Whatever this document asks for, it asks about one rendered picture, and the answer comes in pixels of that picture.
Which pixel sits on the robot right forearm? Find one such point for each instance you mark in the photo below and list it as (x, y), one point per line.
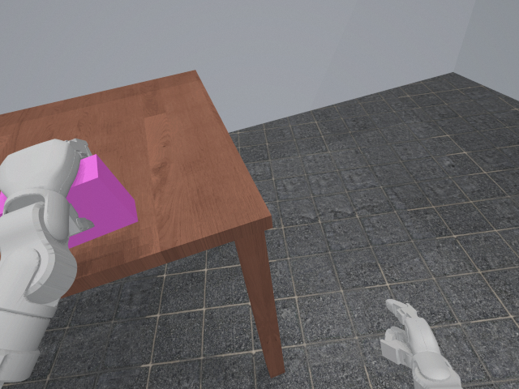
(432, 371)

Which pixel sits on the table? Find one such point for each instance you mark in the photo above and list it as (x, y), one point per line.
(164, 140)

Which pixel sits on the robot left forearm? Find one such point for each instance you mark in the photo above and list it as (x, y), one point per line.
(36, 269)

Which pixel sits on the robot left hand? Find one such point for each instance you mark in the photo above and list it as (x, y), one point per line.
(51, 165)

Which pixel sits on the sponge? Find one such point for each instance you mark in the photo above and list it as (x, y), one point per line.
(97, 195)

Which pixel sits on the robot right hand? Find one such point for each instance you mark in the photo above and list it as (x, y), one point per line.
(400, 345)

